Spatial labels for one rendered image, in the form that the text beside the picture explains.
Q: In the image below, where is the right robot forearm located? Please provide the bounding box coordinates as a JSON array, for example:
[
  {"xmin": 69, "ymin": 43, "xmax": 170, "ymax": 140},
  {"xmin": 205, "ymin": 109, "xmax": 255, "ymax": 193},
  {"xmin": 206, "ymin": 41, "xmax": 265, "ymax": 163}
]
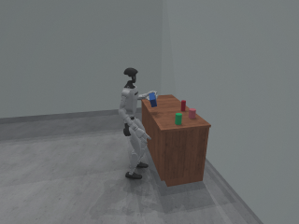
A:
[{"xmin": 119, "ymin": 109, "xmax": 138, "ymax": 131}]

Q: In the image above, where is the table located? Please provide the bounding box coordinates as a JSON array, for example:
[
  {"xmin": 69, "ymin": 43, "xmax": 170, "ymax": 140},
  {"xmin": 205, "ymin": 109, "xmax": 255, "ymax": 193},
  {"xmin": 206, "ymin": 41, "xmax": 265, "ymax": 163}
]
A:
[{"xmin": 141, "ymin": 94, "xmax": 211, "ymax": 187}]

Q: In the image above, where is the robot shin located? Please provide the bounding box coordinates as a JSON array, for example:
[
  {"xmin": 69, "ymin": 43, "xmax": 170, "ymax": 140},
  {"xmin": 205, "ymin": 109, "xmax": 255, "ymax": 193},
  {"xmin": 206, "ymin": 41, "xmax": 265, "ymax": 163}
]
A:
[
  {"xmin": 138, "ymin": 146, "xmax": 147, "ymax": 164},
  {"xmin": 129, "ymin": 152, "xmax": 141, "ymax": 175}
]

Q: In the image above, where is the right robot upper arm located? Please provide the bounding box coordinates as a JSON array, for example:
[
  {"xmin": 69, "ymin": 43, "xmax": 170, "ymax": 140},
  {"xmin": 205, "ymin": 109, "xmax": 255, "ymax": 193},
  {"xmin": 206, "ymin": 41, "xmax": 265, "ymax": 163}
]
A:
[{"xmin": 118, "ymin": 89, "xmax": 131, "ymax": 114}]

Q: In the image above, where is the left robot shin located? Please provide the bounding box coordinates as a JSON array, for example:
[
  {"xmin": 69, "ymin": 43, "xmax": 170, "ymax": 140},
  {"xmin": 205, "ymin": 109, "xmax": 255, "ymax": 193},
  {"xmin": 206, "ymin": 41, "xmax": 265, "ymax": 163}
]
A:
[{"xmin": 138, "ymin": 146, "xmax": 147, "ymax": 164}]

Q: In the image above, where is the robot left hand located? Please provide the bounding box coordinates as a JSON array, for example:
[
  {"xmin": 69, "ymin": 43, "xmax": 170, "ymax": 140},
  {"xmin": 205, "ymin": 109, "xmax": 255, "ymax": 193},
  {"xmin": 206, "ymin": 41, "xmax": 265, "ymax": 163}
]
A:
[{"xmin": 147, "ymin": 91, "xmax": 158, "ymax": 100}]

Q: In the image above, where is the sponge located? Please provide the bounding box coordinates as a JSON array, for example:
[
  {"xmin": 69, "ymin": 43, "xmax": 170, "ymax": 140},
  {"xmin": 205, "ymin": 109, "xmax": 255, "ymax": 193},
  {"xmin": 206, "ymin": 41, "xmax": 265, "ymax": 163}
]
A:
[{"xmin": 149, "ymin": 92, "xmax": 157, "ymax": 107}]

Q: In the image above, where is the left robot forearm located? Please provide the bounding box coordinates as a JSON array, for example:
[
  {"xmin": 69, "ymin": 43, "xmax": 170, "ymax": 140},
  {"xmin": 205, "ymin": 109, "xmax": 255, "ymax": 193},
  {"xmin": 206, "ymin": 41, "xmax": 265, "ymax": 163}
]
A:
[{"xmin": 137, "ymin": 93, "xmax": 148, "ymax": 101}]

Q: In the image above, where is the robot right hand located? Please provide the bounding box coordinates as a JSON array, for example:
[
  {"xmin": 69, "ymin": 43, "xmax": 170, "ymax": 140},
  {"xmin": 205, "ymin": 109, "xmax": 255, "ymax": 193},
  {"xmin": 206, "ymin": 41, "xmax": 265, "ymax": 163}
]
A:
[{"xmin": 135, "ymin": 128, "xmax": 151, "ymax": 144}]

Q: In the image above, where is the right robot shin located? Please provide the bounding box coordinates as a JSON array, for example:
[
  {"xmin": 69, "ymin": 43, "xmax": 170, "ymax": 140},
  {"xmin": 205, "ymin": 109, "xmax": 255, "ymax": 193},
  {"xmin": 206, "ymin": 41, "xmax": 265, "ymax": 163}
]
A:
[{"xmin": 129, "ymin": 152, "xmax": 141, "ymax": 175}]

